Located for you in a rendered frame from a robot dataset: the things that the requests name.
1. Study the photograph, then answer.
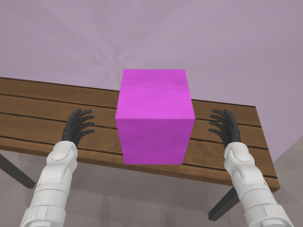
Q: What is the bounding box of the robot left forearm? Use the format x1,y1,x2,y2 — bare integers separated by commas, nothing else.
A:
20,141,78,227

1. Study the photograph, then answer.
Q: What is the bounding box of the table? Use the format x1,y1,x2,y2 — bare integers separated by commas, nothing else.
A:
0,77,280,221

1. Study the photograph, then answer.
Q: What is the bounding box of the robot right forearm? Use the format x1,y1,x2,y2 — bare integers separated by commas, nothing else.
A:
223,142,294,227

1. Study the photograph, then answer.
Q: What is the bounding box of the robot right hand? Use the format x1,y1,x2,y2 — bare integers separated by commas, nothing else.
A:
208,109,241,148

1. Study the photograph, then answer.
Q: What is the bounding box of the carton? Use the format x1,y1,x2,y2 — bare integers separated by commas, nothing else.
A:
115,69,196,165

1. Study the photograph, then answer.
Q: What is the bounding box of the robot left hand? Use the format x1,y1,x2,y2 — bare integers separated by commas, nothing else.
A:
61,108,95,148

